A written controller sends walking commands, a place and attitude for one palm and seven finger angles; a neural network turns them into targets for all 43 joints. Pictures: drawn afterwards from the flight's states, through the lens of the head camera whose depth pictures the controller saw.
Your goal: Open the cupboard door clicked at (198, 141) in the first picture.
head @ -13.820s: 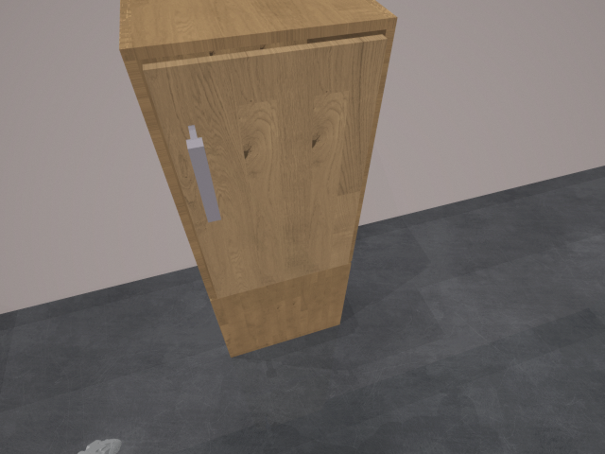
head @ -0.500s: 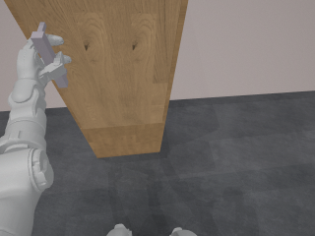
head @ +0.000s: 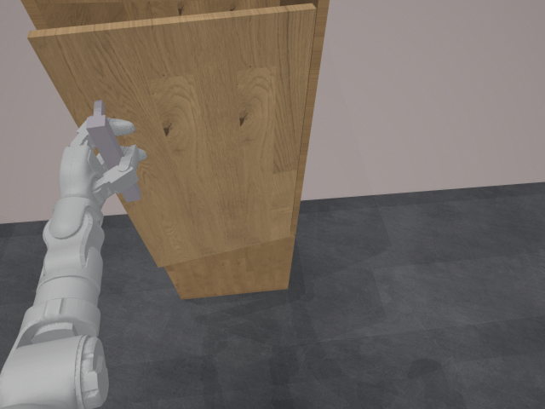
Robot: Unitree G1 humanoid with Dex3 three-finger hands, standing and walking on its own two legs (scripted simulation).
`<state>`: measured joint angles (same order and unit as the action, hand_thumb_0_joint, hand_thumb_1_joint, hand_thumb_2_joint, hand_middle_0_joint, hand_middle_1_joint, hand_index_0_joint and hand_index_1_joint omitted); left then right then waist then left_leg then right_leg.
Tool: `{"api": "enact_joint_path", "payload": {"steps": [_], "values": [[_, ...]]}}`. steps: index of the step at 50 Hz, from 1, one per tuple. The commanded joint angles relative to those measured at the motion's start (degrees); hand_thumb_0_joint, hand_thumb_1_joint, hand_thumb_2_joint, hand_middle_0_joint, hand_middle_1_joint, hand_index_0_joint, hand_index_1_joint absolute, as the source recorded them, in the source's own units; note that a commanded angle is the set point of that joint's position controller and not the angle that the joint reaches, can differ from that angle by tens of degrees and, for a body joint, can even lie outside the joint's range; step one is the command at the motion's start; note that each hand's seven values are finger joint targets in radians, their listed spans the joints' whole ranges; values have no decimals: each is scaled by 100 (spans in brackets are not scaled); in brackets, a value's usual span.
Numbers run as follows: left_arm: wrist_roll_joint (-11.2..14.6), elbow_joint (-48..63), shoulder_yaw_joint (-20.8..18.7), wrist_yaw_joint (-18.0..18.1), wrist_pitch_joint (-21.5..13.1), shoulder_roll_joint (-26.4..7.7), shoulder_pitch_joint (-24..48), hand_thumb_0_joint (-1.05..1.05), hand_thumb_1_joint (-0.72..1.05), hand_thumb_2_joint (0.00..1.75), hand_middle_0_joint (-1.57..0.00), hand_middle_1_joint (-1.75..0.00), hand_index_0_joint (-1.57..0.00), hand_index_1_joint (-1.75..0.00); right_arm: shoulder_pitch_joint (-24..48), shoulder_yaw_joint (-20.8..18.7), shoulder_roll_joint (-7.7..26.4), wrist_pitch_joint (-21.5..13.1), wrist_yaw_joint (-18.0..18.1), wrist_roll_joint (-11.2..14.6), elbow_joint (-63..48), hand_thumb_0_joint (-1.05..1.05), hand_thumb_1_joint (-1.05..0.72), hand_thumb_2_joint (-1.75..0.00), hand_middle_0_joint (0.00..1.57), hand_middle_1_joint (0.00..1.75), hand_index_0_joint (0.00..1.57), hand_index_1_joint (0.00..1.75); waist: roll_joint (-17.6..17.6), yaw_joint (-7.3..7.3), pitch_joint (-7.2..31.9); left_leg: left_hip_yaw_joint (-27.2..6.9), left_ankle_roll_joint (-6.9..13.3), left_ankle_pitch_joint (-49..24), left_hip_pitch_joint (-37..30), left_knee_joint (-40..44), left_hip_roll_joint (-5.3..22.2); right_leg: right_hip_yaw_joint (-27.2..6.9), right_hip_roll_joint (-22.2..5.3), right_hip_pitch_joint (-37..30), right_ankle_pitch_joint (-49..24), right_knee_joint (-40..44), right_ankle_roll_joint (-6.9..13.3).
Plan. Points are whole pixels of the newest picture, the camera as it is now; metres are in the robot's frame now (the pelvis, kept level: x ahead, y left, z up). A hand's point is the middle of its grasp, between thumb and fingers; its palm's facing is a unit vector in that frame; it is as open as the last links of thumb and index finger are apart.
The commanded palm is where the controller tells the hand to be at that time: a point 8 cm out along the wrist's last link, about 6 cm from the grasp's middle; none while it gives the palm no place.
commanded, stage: pull the door open along its arc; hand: left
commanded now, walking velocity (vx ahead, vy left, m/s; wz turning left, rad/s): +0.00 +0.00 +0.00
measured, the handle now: (117, 153) +0.48 +0.23 +0.11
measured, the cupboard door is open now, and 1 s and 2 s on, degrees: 9 46 48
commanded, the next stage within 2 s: open thumb and fingers to let go in 0.52 s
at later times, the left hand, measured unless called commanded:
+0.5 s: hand (212, 259) +0.29 +0.07 +0.12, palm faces +0.38 -0.92 +0.04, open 6.1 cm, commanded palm +0.22 +0.13 +0.11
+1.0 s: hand (220, 254) +0.29 +0.06 +0.11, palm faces +0.46 -0.89 -0.01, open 9.7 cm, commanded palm +0.25 +0.09 +0.11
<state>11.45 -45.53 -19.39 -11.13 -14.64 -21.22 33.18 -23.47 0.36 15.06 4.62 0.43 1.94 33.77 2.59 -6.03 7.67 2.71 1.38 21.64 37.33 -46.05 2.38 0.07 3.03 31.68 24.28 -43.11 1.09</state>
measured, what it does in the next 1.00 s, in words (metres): shifts its weight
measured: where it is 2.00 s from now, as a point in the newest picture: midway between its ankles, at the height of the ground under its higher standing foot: outside the picture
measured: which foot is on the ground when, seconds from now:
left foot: down 0.00-1.00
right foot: down 0.00-1.00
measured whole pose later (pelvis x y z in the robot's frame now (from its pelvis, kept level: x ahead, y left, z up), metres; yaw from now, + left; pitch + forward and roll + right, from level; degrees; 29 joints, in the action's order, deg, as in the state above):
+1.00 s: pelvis -0.01 -0.05 +0.01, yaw +6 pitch +2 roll +1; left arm -1.8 -4.0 9.5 32.1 0.4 6.0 1.6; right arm -10.9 0.6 11.2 6.7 1.4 -2.4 35.5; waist 3.0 0.1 4.2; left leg -2.5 -1.7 17.5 23.7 -39.2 0.4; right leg 5.4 1.8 18.0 24.6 -40.4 4.4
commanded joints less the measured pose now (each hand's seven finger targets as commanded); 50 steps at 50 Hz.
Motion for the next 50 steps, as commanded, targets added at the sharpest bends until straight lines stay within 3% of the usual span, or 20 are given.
{"api": "enact_joint_path", "payload": {"steps": [1,2,3,4,6,8,9,12,13,14,17,19,22,24,28,31,33,38,44,50], "values": [[211,2312,266,-52,-174,-640,288,0,90,90,-40,-135,-40,-135,247,-307,769,-344,-19,85,-882,0,-90,-90,20,30,20,30,-19,446,1768,-210,123,-2799,-1940,403,-178,199,43,-829,-3330,397,-52],[525,2820,-421,733,-24,-454,369,0,90,90,-40,-135,-40,-135,506,-292,585,-432,-38,72,-913,0,-90,-90,20,30,20,30,-108,930,1745,-196,53,-2659,-1700,487,-208,292,52,-975,-3051,447,-37],[394,3014,0,1229,145,89,76,0,90,90,-40,-135,-40,-135,640,-278,562,-507,-72,50,-903,0,-90,-90,20,30,20,30,41,754,1518,-179,11,-2479,-1759,551,-208,327,55,-870,-2823,464,-38],[229,3141,161,1632,258,332,-179,0,90,90,-40,-135,-40,-135,656,-267,548,-571,-114,12,-858,0,-90,-90,20,30,20,30,-149,718,1302,-220,6,-2352,-1693,574,-205,386,54,-816,-2642,486,-31],[-67,3575,226,2311,404,499,-673,0,90,90,-40,-135,-40,-135,805,-267,554,-574,-161,-74,-843,0,-90,-90,20,30,20,30,-273,738,1278,-215,-22,-2249,-1683,636,-197,369,9,-904,-2576,472,-28],[-488,4232,696,2862,578,926,-1007,0,90,90,-40,-135,-40,-135,1016,-260,469,-521,-216,-172,-926,0,-90,-90,20,30,20,30,-122,757,1463,-188,-27,-2398,-1884,643,-196,360,-47,-1029,-2664,421,-15],[-710,4454,827,3139,681,989,-1283,0,90,90,-40,-135,-40,-135,1070,-261,453,-473,-228,-218,-958,0,-90,-90,20,30,20,30,-394,781,1514,-217,-19,-2413,-1887,652,-185,350,-60,-1159,-2659,432,-11],[-899,5114,1265,3735,1084,1568,-1811,0,90,90,-40,-135,-40,-135,1462,-211,342,-282,-191,-259,-1077,0,-90,-90,20,30,20,30,-435,783,1306,-196,-65,-2215,-1977,774,-182,331,-137,-1373,-2601,598,5],[-945,5341,1430,3877,1183,1734,-1928,0,90,90,-40,-135,-40,-135,1540,-194,308,-230,-158,-280,-1118,0,-90,-90,20,30,20,30,-595,758,1208,-188,-62,-2135,-1993,814,-188,317,-161,-1461,-2609,680,-6],[-994,5405,1304,4048,1272,1634,-2325,0,90,90,-40,-135,-40,-135,1607,-195,295,-171,-107,-314,-1129,0,-90,-90,20,30,20,30,-953,802,1081,-213,-57,-2048,-1923,831,-172,287,-172,-1591,-2571,791,-19],[-1222,6063,1888,4216,1447,2084,-2890,0,90,90,-40,-135,-40,-135,1851,-116,155,10,-71,-347,-1204,0,-90,-90,20,30,20,30,-638,786,832,-161,-75,-2055,-2091,930,-191,222,-264,-1719,-2814,903,-8],[-1350,6283,2010,4264,1540,2119,-3664,0,90,90,-40,-135,-40,-135,1916,-112,110,118,-73,-383,-1243,0,-90,-90,20,30,20,30,-635,849,733,-156,-74,-2124,-2121,921,-194,180,-294,-1870,-3057,969,3],[-1416,6679,2250,4252,1626,2267,-4182,0,90,90,-40,-135,-40,-135,2084,-56,4,264,-75,-384,-1311,0,-90,-90,20,30,20,30,-607,844,505,-138,-79,-2130,-2133,907,-238,94,-372,-1989,-3519,1035,-37],[-1493,6636,2443,4306,1662,2367,-3891,0,90,90,-40,-135,-40,-135,2183,-28,-32,306,-50,-393,-1257,0,-90,-90,20,30,20,30,-723,735,237,-192,-70,-1989,-2084,844,-253,13,-403,-1865,-3415,1140,-49],[-1554,6409,2902,4455,1700,2851,-3244,0,90,90,-40,-135,-40,-135,2364,-5,-48,271,-40,-419,-1156,0,-90,-90,20,30,20,30,-536,652,252,-267,-75,-1799,-2123,719,-309,15,-479,-1599,-3247,1109,-73],[-1601,6189,3334,4530,1637,3166,-2230,0,90,90,-40,-135,-40,-135,2395,-27,-7,123,-41,-431,-996,0,-90,-90,20,30,20,30,-750,429,229,-377,-42,-1545,-2110,604,-318,-21,-541,-1248,-2831,1142,-122],[-1572,5999,3161,4534,1558,3037,-2276,0,76,84,-39,-134,-39,-134,2351,-63,-6,67,-2,-438,-948,0,-90,-90,20,30,20,30,-834,532,477,-384,-46,-1488,-2089,594,-361,-100,-582,-1352,-2844,1167,-157],[-1550,5808,3268,4366,1384,3088,-2020,0,41,69,-36,-130,-36,-130,2189,-104,13,2,29,-412,-893,0,-90,-90,20,30,20,30,-893,520,697,-405,-25,-1556,-2093,649,-370,-110,-612,-1446,-3059,1095,-185],[-1482,5442,2968,4257,1186,2788,-1666,0,-1,51,-33,-125,-33,-125,2129,-110,26,-61,107,-433,-811,0,-90,-90,20,30,20,30,-1045,560,684,-419,-7,-1382,-1972,688,-375,-247,-665,-1480,-2776,1238,-226],[-1436,5212,3024,4260,1059,2916,-1453,0,-43,33,-30,-121,-30,-121,2191,-103,14,-124,122,-415,-776,0,-90,-90,20,30,20,30,-961,549,580,-402,-5,-1252,-2006,746,-364,-225,-647,-1342,-2283,1323,-188]]}}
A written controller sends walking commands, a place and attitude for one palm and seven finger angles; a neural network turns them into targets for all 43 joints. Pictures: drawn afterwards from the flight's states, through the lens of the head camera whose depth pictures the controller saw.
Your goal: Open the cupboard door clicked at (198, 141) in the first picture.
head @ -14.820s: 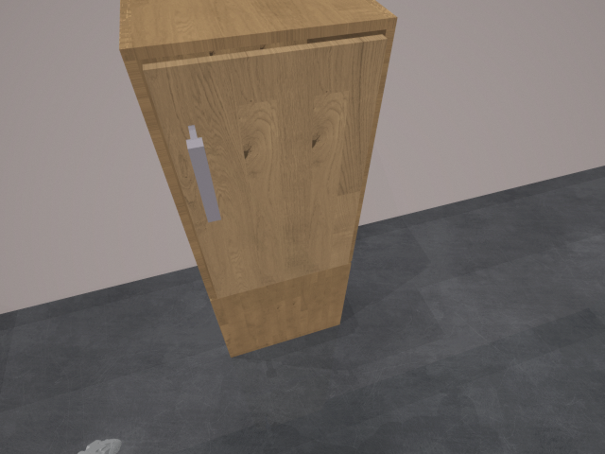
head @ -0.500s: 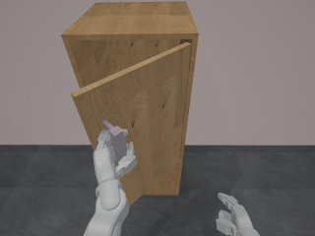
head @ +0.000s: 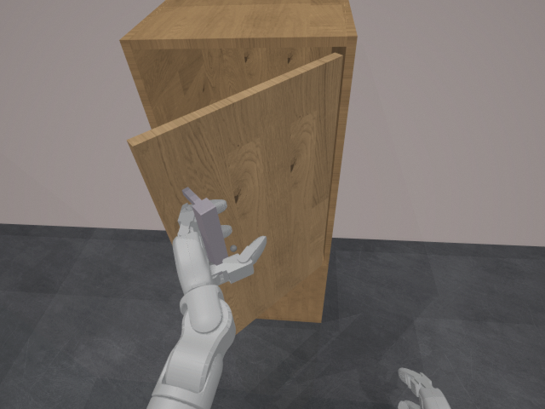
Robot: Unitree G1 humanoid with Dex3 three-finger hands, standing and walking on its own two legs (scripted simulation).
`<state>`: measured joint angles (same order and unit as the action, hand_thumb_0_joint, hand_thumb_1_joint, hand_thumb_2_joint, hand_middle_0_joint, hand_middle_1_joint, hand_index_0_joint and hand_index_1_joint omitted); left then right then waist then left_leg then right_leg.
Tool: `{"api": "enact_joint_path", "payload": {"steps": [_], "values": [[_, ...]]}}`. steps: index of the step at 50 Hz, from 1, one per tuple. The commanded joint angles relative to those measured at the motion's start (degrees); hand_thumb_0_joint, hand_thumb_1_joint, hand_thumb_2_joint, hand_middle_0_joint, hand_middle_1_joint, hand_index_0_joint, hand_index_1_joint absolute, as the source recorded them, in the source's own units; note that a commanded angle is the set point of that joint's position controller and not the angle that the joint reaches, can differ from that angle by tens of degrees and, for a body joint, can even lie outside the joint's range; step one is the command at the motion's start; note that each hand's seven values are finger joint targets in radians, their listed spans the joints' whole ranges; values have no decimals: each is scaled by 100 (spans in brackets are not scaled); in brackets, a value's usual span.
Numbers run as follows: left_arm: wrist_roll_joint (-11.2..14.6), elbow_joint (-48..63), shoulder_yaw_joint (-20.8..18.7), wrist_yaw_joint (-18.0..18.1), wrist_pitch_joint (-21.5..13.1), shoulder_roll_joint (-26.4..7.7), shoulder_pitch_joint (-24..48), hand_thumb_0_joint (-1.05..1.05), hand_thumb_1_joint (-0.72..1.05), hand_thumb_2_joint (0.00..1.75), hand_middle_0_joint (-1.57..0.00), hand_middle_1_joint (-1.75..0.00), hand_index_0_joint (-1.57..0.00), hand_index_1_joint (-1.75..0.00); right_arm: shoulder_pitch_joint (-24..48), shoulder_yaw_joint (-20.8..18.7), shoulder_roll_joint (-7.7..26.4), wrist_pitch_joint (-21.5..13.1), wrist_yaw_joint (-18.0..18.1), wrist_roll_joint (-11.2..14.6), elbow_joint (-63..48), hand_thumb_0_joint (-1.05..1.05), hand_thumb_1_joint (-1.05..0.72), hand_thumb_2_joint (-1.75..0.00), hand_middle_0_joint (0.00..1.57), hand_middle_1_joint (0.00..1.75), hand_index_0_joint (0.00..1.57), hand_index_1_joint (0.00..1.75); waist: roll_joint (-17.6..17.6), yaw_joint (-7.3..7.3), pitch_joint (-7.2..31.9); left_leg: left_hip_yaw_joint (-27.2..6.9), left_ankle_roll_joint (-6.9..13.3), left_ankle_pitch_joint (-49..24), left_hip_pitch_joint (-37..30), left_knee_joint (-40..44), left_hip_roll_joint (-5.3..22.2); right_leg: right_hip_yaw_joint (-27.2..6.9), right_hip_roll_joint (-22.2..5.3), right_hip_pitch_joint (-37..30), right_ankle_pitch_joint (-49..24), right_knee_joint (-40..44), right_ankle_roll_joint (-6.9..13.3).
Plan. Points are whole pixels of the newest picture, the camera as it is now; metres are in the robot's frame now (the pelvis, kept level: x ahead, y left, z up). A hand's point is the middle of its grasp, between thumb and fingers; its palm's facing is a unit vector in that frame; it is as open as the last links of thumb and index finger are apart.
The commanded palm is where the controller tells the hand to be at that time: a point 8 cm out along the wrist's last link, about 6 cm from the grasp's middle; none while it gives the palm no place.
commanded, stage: open thumb and fingers to let go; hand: left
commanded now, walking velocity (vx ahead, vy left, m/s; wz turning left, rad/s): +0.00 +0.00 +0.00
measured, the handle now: (206, 235) +0.35 +0.12 +0.10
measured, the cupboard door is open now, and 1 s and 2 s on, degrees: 46 48 48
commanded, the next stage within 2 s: slide the hand sideways off the handle in 0.44 s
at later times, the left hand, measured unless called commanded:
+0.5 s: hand (229, 249) +0.31 +0.08 +0.10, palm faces +0.32 -0.95 +0.00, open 14.4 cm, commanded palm +0.28 +0.12 +0.10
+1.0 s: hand (226, 277) +0.27 +0.08 +0.10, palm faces -0.13 -0.99 +0.02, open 16.1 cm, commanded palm +0.24 +0.15 +0.10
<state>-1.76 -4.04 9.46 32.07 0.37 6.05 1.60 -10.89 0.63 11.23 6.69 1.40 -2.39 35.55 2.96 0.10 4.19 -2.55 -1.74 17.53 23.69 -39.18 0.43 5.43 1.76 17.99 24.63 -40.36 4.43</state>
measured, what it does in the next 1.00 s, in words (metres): shifts its weight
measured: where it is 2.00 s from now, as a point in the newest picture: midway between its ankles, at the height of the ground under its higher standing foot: outside the picture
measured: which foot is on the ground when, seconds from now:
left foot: down 0.00-1.00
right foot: down 0.00-1.00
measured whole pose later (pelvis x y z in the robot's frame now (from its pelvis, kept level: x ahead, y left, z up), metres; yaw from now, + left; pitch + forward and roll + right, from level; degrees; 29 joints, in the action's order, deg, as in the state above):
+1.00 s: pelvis -0.02 +0.05 +0.00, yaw -3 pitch +1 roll +0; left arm 3.7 -4.1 12.4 9.3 -6.1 -1.3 -0.5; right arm -13.5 2.8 11.1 2.4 0.0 0.1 30.6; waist 1.8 -1.0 2.7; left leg 1.9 1.5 17.1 24.6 -41.0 -0.2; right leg 1.1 0.6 19.7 22.2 -41.3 0.9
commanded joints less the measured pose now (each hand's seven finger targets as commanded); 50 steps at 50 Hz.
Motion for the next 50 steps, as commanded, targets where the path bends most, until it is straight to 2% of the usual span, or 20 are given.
{"api": "enact_joint_path", "payload": {"steps": [1,3,8,12,20,21,25,27,28,29,30,32,33,34,35,37,40,42,47,50], "values": [[-124,1098,184,-38,-462,237,1764,0,-50,30,-30,-120,-30,-120,938,-132,394,-349,14,20,-965,0,-90,-90,20,30,20,30,-886,-61,927,133,305,-820,-673,55,-173,-756,-511,65,-2230,1057,-507],[-132,997,154,14,-469,238,1780,0,-50,30,-30,-120,-30,-120,923,-138,396,-363,6,18,-957,0,-90,-90,20,30,20,30,-946,-49,905,133,302,-803,-674,64,-167,-702,-479,111,-2107,1046,-488],[-229,895,226,131,-473,337,1841,0,-50,30,-26,-95,-26,-95,929,-163,391,-383,-32,11,-962,0,-90,-90,20,30,20,30,-925,-43,918,160,308,-844,-738,71,-151,-555,-389,216,-1889,976,-416],[-227,784,227,236,-448,348,2277,0,-50,30,-22,-75,-22,-75,998,-137,390,-364,-31,3,-939,0,-90,-90,20,30,20,30,-823,-73,830,157,314,-655,-742,85,-148,-519,-331,410,-1293,1041,-365],[-245,496,298,345,-321,536,2442,0,-50,30,-16,-35,-16,-35,1019,-128,379,-297,-59,20,-912,0,-90,-90,20,30,20,30,-755,-76,823,88,277,-644,-716,154,-78,-284,-195,543,-1030,835,-265],[-257,535,343,379,-315,576,2624,0,-50,30,-15,-30,-15,-30,1047,-120,375,-288,-60,14,-907,0,-90,-90,20,30,20,30,-627,-91,870,87,278,-615,-740,154,-85,-278,-181,593,-992,795,-252],[-242,378,267,443,-226,560,2615,0,-50,30,-15,-30,-15,-30,1073,-112,378,-249,-66,17,-892,0,-90,-90,20,30,20,30,-670,-47,930,56,257,-513,-651,189,-81,-217,-151,596,-856,718,-227],[-256,388,349,476,-217,664,2830,0,-50,30,-15,-30,-15,-30,1102,-112,362,-248,-70,23,-876,0,-90,-90,20,30,20,30,-659,-95,933,38,250,-463,-674,169,-73,-208,-142,667,-795,693,-217],[-767,329,1558,-745,-506,272,2492,0,-50,30,-15,-30,-15,-30,574,-117,536,-166,-129,29,-751,0,-90,-90,20,30,20,30,-1028,-545,663,2,331,-702,-809,241,-57,-384,-142,912,-1231,601,-251],[-501,570,1133,-1431,-773,-121,2769,0,-50,30,-15,-30,-15,-30,508,-171,542,-132,-82,113,-962,0,-90,-90,20,30,20,30,-796,-385,1034,21,362,-800,-848,196,-65,-383,-162,745,-1446,539,-211],[-366,800,1071,-1926,-1018,-366,2987,0,-50,30,-15,-30,-15,-30,550,-131,526,-173,-10,141,-1033,0,-90,-90,20,30,20,30,-483,-380,1240,57,378,-796,-1064,170,-80,-412,-171,701,-1499,532,-210],[72,674,1058,-2769,-1223,-434,2836,0,-50,30,-15,-30,-15,-30,524,-64,531,-289,72,239,-1133,0,-90,-90,20,30,20,30,-186,-372,1246,-8,365,-685,-1235,215,-84,-336,-135,730,-1354,536,-176],[410,608,947,-2984,-1196,-321,2714,0,-50,30,-15,-30,-15,-30,598,-18,507,-362,106,308,-1227,0,-90,-90,20,30,20,30,-196,-316,1141,-39,345,-504,-1199,286,-82,-282,-100,722,-1180,603,-185],[706,442,772,-3056,-1103,-274,2569,0,-50,30,-15,-30,-15,-30,667,17,524,-426,128,355,-1262,0,-90,-90,20,30,20,30,-222,-277,987,-79,314,-231,-1116,375,-65,-239,-67,749,-936,671,-195],[946,315,575,-3003,-1020,-244,2590,0,-50,30,-15,-30,-15,-30,731,60,527,-488,152,379,-1249,0,-90,-90,20,30,20,30,-468,-260,728,-130,286,71,-958,479,-57,-188,-46,792,-692,741,-230],[1090,363,317,-2773,-896,-259,2402,0,-50,30,-15,-30,-15,-30,792,59,562,-606,133,391,-1281,0,-90,-90,20,30,20,30,-579,-125,674,-150,250,339,-862,619,-43,-145,-23,758,-447,753,-247],[843,862,261,-2389,-993,-355,2224,0,-50,30,-15,-30,-15,-30,724,17,546,-758,-1,332,-1363,0,-90,-90,20,30,20,30,-456,-14,932,-142,246,155,-941,637,-23,-124,-26,663,-555,614,-231],[673,917,172,-2258,-1057,-481,1658,0,-50,30,-15,-30,-15,-30,631,-8,555,-782,-92,296,-1391,0,-90,-90,20,30,20,30,-644,47,905,-84,246,5,-869,619,12,-123,-10,594,-620,595,-227],[501,1423,-100,-2191,-1129,-917,1180,0,-50,30,-15,-30,-15,-30,695,-7,565,-745,-132,272,-1506,0,-90,-90,20,30,20,30,-477,96,770,88,272,3,-759,592,10,-240,-28,501,-567,686,-227],[464,1666,-20,-2246,-1056,-900,803,0,-50,30,-15,-30,-15,-30,740,2,548,-714,-127,274,-1587,0,-90,-90,20,30,20,30,-418,92,677,142,291,-39,-760,595,12,-267,-39,464,-593,745,-238]]}}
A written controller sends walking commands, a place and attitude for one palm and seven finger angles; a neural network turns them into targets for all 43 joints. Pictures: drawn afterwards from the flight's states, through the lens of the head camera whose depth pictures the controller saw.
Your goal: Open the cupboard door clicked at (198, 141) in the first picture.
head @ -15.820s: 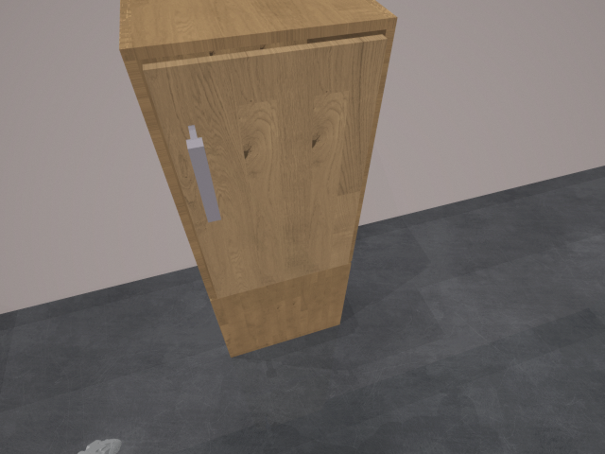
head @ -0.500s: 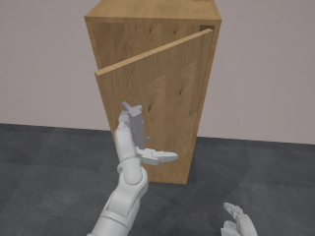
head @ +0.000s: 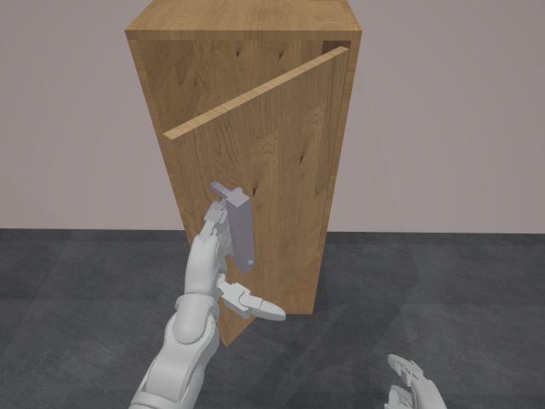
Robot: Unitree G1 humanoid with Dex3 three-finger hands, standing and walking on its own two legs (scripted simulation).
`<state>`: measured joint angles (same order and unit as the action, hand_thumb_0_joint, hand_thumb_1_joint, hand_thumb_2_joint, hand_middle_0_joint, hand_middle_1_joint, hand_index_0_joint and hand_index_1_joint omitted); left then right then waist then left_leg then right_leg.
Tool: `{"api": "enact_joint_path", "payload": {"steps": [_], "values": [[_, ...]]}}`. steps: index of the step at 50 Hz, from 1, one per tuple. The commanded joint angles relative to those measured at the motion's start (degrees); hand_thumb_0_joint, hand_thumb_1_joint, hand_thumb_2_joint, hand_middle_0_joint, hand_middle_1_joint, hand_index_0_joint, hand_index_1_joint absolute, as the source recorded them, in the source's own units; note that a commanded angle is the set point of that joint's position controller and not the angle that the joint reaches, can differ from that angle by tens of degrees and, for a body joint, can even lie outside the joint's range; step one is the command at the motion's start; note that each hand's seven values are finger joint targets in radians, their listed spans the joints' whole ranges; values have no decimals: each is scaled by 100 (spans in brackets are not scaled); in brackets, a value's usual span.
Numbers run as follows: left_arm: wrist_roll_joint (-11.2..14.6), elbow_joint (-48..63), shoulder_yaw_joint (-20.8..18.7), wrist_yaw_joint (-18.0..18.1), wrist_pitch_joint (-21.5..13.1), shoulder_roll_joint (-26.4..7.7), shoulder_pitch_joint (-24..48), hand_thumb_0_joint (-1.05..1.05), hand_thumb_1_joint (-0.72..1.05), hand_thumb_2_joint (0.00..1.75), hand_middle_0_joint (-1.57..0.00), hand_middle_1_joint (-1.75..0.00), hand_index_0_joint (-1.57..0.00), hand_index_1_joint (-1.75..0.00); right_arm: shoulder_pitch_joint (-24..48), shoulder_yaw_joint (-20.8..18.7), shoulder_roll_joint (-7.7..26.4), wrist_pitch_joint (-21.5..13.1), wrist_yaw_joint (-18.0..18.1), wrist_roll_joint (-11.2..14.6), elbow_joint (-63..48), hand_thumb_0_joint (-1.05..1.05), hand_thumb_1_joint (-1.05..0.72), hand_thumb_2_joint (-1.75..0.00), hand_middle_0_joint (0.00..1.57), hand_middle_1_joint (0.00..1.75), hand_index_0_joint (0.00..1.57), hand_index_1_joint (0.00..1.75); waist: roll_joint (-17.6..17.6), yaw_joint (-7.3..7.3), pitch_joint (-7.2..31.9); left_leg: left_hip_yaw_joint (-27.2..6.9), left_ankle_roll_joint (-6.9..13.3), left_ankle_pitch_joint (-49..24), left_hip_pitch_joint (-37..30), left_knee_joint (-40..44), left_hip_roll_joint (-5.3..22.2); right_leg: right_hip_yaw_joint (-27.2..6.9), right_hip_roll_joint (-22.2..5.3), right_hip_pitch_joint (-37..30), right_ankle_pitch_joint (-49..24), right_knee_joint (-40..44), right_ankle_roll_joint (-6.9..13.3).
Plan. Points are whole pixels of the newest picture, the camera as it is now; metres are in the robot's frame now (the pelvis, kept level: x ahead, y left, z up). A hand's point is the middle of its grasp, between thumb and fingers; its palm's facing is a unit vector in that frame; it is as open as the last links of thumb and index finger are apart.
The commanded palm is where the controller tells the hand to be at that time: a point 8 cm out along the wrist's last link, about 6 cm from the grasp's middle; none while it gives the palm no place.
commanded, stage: slide the hand sideways off the handle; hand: left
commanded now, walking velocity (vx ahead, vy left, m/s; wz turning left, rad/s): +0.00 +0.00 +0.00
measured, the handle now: (232, 228) +0.35 +0.08 +0.10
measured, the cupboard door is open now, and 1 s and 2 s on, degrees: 48 48 48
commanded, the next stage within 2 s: draw the hand back to the body in 0.74 s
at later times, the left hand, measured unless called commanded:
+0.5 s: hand (212, 299) +0.24 +0.09 +0.10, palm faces +0.02 -1.00 -0.02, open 16.2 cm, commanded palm +0.21 +0.15 +0.10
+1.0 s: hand (181, 310) +0.22 +0.13 +0.10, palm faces +0.00 -1.00 -0.05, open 16.3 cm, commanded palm +0.19 +0.19 +0.11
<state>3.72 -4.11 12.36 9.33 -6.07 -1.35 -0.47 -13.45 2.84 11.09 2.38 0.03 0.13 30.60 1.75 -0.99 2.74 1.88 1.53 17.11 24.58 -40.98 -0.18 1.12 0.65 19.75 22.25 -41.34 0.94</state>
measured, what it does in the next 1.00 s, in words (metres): stands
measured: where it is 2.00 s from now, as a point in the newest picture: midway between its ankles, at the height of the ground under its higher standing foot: outside the picture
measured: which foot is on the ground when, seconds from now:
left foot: down 0.00-1.00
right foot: down 0.00-1.00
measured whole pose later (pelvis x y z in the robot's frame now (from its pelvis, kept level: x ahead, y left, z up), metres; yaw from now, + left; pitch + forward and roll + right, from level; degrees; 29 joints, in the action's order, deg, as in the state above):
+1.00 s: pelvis +0.02 -0.02 -0.01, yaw +2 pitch +4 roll +0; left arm 12.9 18.9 -1.4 -7.9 -9.4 -11.3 -27.9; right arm -15.4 1.8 13.0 -7.4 3.3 1.8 28.2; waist 3.1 0.8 5.2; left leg -0.8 -0.2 20.9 28.7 -45.9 0.5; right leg 3.6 1.6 22.5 26.3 -45.0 2.5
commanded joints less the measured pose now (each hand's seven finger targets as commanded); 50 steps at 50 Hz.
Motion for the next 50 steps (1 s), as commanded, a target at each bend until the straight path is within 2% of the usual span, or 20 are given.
{"api": "enact_joint_path", "payload": {"steps": [1,3,4,7,9,15,16,19,23,24,26,29,31,34,36,38,42,44,46,50], "values": [[-33,1723,-357,-12,-371,-184,869,0,-50,30,-15,-30,-15,-30,997,-217,559,-283,25,26,-1096,0,-90,-90,20,30,20,30,-297,195,786,-278,-32,-31,-865,759,63,156,77,279,-403,881,101],[19,1990,-372,-93,-335,-213,642,0,-50,30,-15,-30,-15,-30,995,-223,569,-285,43,31,-1125,0,-90,-90,20,30,20,30,-286,171,823,-251,-26,-169,-935,722,58,146,86,239,-550,890,95],[69,2114,-417,-129,-318,-254,416,0,-50,30,-15,-30,-15,-30,974,-233,567,-301,44,33,-1158,0,-90,-90,20,30,20,30,-428,191,879,-256,-14,-249,-935,698,58,143,85,148,-640,916,87],[157,2481,-542,-254,-296,-352,-228,0,-50,30,-15,-30,-15,-30,957,-226,558,-349,47,36,-1212,0,-90,-90,20,30,20,30,-304,215,862,-195,-16,-470,-940,642,32,127,79,95,-1012,865,64],[155,2597,-603,-327,-300,-440,-486,0,-50,30,-15,-30,-15,-30,890,-237,571,-369,47,39,-1206,0,-90,-90,20,30,20,30,-444,150,744,-207,-5,-567,-903,589,39,122,80,98,-1169,855,54],[229,3093,-837,-611,-413,-703,-1224,0,-50,30,-15,-30,-15,-30,766,-267,576,-498,67,40,-1299,0,-90,-90,20,30,20,30,-300,153,798,-188,12,-786,-856,402,-9,60,51,119,-1653,710,9],[265,3217,-723,-694,-435,-608,-1268,0,-50,30,-15,-30,-15,-30,766,-259,583,-523,74,39,-1328,0,-90,-90,20,30,20,30,-229,125,821,-183,16,-802,-858,357,-27,67,44,157,-1710,679,-5],[389,3218,-1004,-895,-497,-846,-1773,0,-50,30,-15,-30,-15,-30,651,-279,612,-607,107,54,-1327,0,-90,-90,20,30,20,30,-460,135,789,-194,31,-845,-712,237,-40,-14,15,94,-2007,671,-71],[535,3391,-1125,-1156,-587,-922,-1988,0,-50,30,-15,-30,-15,-30,588,-273,625,-708,158,71,-1361,0,-90,-90,20,30,20,30,-396,107,762,-208,25,-834,-592,120,-78,-60,-47,158,-2308,605,-152],[585,3348,-1258,-1218,-587,-1047,-2012,0,-50,30,-15,-30,-15,-30,563,-272,645,-733,176,84,-1346,0,-90,-90,20,30,20,30,-545,92,734,-222,32,-790,-505,84,-88,-110,-65,118,-2316,637,-178],[654,3381,-1441,-1324,-635,-1185,-1887,0,-50,30,-15,-30,-15,-30,578,-268,650,-784,223,86,-1306,0,-90,-90,20,30,20,30,-420,81,720,-238,20,-762,-430,19,-108,-201,-117,144,-2414,625,-210],[833,3317,-1633,-1553,-723,-1254,-2286,0,-50,30,-15,-30,-15,-30,533,-289,676,-879,256,115,-1292,0,-90,-90,20,30,20,30,-530,133,829,-250,9,-753,-304,-70,-120,-327,-176,4,-2511,651,-266],[939,3346,-1748,-1697,-786,-1339,-2356,0,-50,30,-15,-30,-15,-30,502,-296,691,-944,279,135,-1268,0,-90,-90,20,30,20,30,-407,125,836,-255,3,-758,-264,-121,-125,-370,-215,41,-2683,631,-306],[1070,3314,-1851,-1887,-869,-1414,-2593,0,-50,30,-15,-30,-15,-30,490,-320,730,-1043,296,161,-1261,0,-90,-90,20,30,20,30,-538,135,794,-298,4,-755,-170,-168,-117,-383,-212,51,-2622,609,-321],[1099,3417,-1727,-1972,-912,-1354,-2408,0,-50,30,-15,-30,-15,-30,491,-310,745,-1108,307,174,-1266,0,-90,-90,20,30,20,30,-300,87,715,-303,7,-671,-157,-170,-131,-371,-208,215,-2373,621,-299],[1102,3435,-1571,-1974,-959,-1213,-2326,0,-50,30,-15,-30,-15,-30,438,-330,754,-1211,317,178,-1248,0,-90,-90,20,30,20,30,-305,55,668,-331,19,-643,-262,-148,-114,-223,-137,422,-2107,579,-247],[996,3398,-1515,-1840,-938,-1260,-2363,0,-50,30,-15,-30,-15,-30,427,-340,767,-1312,318,179,-1267,0,-90,-90,20,30,20,30,-323,94,624,-350,26,-482,-187,-108,-102,-135,-82,578,-1520,543,-169],[938,3502,-1828,-1718,-910,-1599,-2283,0,-50,30,-15,-30,-15,-30,444,-350,774,-1330,332,178,-1246,0,-90,-90,20,30,20,30,-344,168,689,-349,30,-443,-173,-83,-86,-159,-71,501,-1293,577,-133],[944,3665,-1903,-1648,-831,-1582,-2372,0,-50,30,-15,-30,-15,-30,482,-321,720,-1342,331,188,-1281,0,-90,-90,20,30,20,30,-150,253,840,-322,34,-494,-274,-1,-85,-93,-47,411,-1278,548,-96],[1069,3661,-2021,-1676,-613,-1543,-2617,0,-50,30,-15,-30,-15,-30,553,-288,701,-1352,348,227,-1284,0,-90,-90,20,30,20,30,-201,299,752,-318,27,-579,-344,109,-56,32,12,343,-1389,577,-86]]}}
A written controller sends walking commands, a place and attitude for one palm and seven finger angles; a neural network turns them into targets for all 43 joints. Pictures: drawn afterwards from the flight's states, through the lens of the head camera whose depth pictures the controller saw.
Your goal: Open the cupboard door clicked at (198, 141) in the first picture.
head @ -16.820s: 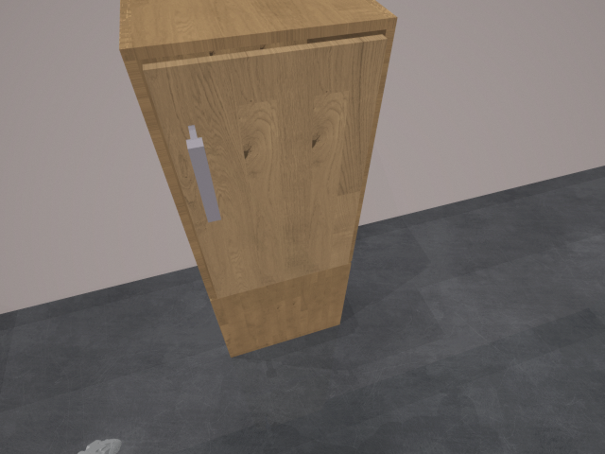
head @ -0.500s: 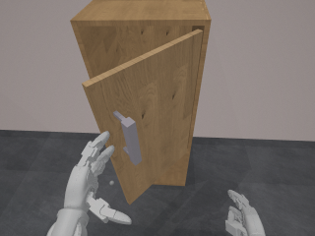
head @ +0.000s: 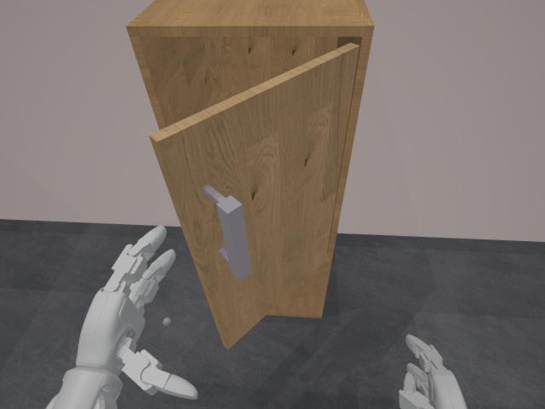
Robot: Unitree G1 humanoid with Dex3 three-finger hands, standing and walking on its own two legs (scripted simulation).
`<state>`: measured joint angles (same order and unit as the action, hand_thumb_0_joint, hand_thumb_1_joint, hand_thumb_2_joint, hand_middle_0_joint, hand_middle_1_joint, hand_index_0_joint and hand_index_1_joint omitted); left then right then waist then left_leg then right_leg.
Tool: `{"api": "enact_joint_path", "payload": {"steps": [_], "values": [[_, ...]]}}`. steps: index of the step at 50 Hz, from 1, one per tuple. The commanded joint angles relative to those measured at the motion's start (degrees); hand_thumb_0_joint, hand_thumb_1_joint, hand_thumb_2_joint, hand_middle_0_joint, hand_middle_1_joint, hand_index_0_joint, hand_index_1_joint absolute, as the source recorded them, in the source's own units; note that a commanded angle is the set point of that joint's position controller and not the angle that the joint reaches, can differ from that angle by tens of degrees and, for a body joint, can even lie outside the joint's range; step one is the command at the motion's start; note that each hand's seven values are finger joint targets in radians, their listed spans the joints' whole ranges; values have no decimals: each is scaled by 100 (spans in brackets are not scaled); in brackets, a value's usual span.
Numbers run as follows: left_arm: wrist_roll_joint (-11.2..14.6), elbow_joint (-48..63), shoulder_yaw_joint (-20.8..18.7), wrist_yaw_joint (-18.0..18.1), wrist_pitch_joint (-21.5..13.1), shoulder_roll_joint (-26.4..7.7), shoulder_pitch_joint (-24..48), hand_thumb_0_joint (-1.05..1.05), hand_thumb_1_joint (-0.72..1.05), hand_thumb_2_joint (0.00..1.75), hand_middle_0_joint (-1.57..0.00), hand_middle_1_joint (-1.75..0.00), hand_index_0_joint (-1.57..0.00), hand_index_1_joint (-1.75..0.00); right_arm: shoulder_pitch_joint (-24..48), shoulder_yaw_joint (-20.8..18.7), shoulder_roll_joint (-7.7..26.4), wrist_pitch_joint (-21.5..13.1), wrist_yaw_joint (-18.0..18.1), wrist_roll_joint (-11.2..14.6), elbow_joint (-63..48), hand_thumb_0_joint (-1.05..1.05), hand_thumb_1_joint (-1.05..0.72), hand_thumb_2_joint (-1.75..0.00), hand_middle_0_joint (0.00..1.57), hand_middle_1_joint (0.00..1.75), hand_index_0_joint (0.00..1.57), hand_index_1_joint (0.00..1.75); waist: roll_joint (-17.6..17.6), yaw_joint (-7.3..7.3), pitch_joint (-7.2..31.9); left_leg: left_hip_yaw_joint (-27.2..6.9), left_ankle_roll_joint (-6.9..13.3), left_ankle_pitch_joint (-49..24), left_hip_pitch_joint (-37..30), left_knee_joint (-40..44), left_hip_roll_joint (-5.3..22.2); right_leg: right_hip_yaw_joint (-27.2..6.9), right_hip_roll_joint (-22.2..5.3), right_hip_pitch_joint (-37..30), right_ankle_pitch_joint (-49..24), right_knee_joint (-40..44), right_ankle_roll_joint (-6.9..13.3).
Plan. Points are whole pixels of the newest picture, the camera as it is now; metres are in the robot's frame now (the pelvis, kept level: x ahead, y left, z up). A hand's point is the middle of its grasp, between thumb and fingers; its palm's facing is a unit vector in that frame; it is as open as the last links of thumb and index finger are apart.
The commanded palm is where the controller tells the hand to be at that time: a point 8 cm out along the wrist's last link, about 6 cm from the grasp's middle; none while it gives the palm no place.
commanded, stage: draw the hand back to the body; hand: left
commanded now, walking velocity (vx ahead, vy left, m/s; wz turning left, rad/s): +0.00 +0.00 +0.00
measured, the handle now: (226, 234) +0.33 +0.09 +0.11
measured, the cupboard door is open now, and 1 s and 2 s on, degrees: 48 48 48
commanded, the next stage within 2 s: step back with the hand held close in 1.42 s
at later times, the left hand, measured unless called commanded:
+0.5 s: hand (87, 312) +0.19 +0.22 +0.15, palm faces +0.21 -0.95 -0.25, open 15.3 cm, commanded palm +0.15 +0.27 +0.16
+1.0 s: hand (31, 271) +0.22 +0.27 +0.18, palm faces +0.40 -0.83 -0.39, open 9.5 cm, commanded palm +0.17 +0.32 +0.20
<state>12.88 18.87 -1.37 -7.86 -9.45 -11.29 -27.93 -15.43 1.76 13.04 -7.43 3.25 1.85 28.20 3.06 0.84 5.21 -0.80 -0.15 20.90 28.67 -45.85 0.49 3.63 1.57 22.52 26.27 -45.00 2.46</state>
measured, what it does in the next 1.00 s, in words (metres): stands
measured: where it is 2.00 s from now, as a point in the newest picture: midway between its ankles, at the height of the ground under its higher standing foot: outside the picture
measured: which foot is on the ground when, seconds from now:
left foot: down 0.00-1.00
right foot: down 0.00-1.00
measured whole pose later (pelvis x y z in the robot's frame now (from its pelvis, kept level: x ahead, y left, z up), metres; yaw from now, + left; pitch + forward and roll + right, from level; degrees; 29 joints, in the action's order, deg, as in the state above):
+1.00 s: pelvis +0.02 +0.03 +0.04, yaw -1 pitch -3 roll +0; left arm 3.9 23.5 -16.7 6.7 -3.4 -19.7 -27.6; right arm -10.7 2.0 12.4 -4.5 4.3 -0.1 35.3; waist 2.8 3.9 -0.3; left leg 1.7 1.9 13.0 8.3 -24.4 -1.1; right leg 1.0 0.2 2.0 16.3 -21.4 0.2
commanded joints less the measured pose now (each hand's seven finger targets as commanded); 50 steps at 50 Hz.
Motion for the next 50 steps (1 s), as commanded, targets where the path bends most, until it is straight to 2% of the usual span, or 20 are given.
{"api": "enact_joint_path", "payload": {"steps": [1,7,9,12,14,17,18,19,21,24,26,31,33,35,36,40,43,46,47,50], "values": [[192,1392,-616,6,-217,-532,210,0,-50,30,-15,-30,-15,-30,758,-161,522,-382,26,64,-1027,0,-90,-90,20,30,20,30,-227,86,421,-58,187,-927,-771,628,-123,-201,-69,103,-1738,970,-231],[305,1689,-720,-183,65,-668,324,0,-50,30,-15,-30,-15,-30,752,-137,576,-501,71,83,-982,0,-90,-90,20,30,20,30,-143,46,347,-132,187,-900,-965,762,-96,-72,-10,161,-1582,1041,-213],[354,1582,-855,-214,173,-769,321,0,-50,30,-15,-30,-15,-30,780,-127,602,-520,96,85,-945,0,-90,-90,20,30,20,30,-315,56,209,-168,194,-805,-912,800,-88,-80,-3,139,-1426,1135,-211],[387,1818,-955,-239,239,-810,442,0,-50,30,-15,-30,-15,-30,789,-112,589,-578,123,92,-937,0,-90,-90,20,30,20,30,-75,101,322,-191,179,-839,-1086,893,-94,-22,1,113,-1412,1135,-192],[427,1710,-1120,-263,321,-927,449,0,-43,33,-15,-30,-15,-30,802,-99,607,-588,141,94,-865,0,-90,-90,20,30,20,30,-194,106,244,-208,179,-828,-1067,928,-90,-16,12,34,-1372,1208,-185],[493,1746,-1212,-371,433,-977,546,0,-32,37,-16,-30,-16,-30,855,-85,615,-617,164,115,-841,0,-90,-90,20,30,20,30,-48,127,196,-231,167,-798,-1166,1034,-85,16,18,13,-1329,1270,-177],[-350,2315,-1281,425,306,-1670,1001,0,-29,39,-16,-30,-16,-30,1053,-59,529,-538,283,22,-859,0,-90,-90,20,30,20,30,47,279,17,-174,158,-677,-1259,1267,-78,-369,-106,-76,-1177,1778,-111],[-431,2028,-1224,782,354,-1374,661,0,-26,40,-16,-30,-16,-30,985,-18,466,-519,328,-49,-778,0,-90,-90,20,30,20,30,-131,184,-348,-152,145,-545,-1285,1320,-74,-367,-141,-1,-887,2035,-114],[-653,1803,-878,1081,407,-996,320,0,-18,43,-16,-30,-16,-30,1003,9,464,-412,312,-84,-674,0,-90,-90,20,30,20,30,-94,147,-410,-173,152,-496,-1522,1537,-25,-253,-152,-162,-761,2094,-130],[-817,1702,-1054,1323,364,-1203,340,0,-8,48,-16,-30,-16,-30,1102,-15,520,-314,296,-131,-549,0,-90,-90,20,30,20,30,-52,179,-371,-155,156,-597,-1761,1837,2,-238,-138,-503,-881,2285,-124],[-886,1785,-1089,1410,305,-1223,439,0,-1,51,-17,-30,-17,-30,1124,-21,513,-285,292,-158,-507,0,-90,-90,20,30,20,30,71,184,-260,-162,145,-735,-1946,2039,19,-208,-148,-738,-1037,2297,-116],[-937,1808,-1373,1522,236,-1391,414,0,17,58,-17,-30,-17,-30,1206,-69,524,-219,264,-187,-381,0,-90,-90,20,30,20,30,-56,225,-99,-118,148,-1246,-2273,2318,57,-195,-135,-1182,-1516,2449,-117],[-957,1856,-1447,1535,222,-1409,384,0,23,62,-18,-30,-18,-30,1201,-78,531,-203,239,-191,-329,0,-90,-90,20,30,20,30,130,237,-75,-99,133,-1584,-2385,2346,49,-186,-126,-1310,-1803,2457,-103],[-971,1887,-1500,1543,214,-1421,409,0,31,64,-18,-30,-18,-30,1209,-100,537,-192,213,-192,-301,0,-90,-90,20,30,20,30,118,236,-53,-92,124,-1798,-2462,2383,62,-180,-126,-1414,-1971,2479,-106],[-970,1848,-1533,1545,218,-1439,346,0,34,66,-18,-30,-18,-30,1209,-103,547,-184,197,-196,-281,0,-90,-90,20,30,20,30,186,248,-85,-105,109,-1845,-2477,2415,69,-169,-121,-1418,-1985,2483,-106],[-959,1733,-1784,1557,207,-1549,297,0,48,72,-19,-30,-19,-30,1216,-161,558,-130,167,-185,-251,0,-90,-90,20,30,20,30,-58,275,-154,-84,100,-1978,-2492,2481,98,-163,-95,-1505,-2093,2530,-117],[-937,1763,-1996,1556,197,-1653,302,0,58,76,-19,-30,-19,-30,1184,-191,562,-79,137,-191,-226,0,-90,-90,20,30,20,30,25,293,-20,-40,94,-2245,-2579,2446,91,-170,-100,-1594,-2325,2530,-121],[-900,1616,-2126,1540,227,-1696,369,0,69,81,-19,-30,-19,-30,1221,-213,557,-5,136,-166,-215,0,-90,-90,20,30,20,30,-59,289,-146,-8,104,-2308,-2569,2452,98,-186,-101,-1583,-2433,2582,-138],[-905,1671,-2183,1544,213,-1748,511,0,73,82,-19,-30,-19,-30,1212,-211,568,10,135,-172,-204,0,-90,-90,20,30,20,30,75,278,-130,-19,94,-2270,-2581,2467,88,-188,-95,-1590,-2384,2598,-129],[-883,1596,-2381,1566,203,-1875,580,0,83,87,-20,-30,-20,-30,1242,-232,554,14,160,-164,-177,0,-90,-90,20,30,20,30,74,294,-147,31,115,-2254,-2613,2448,73,-197,-108,-1596,-2449,2633,-141]]}}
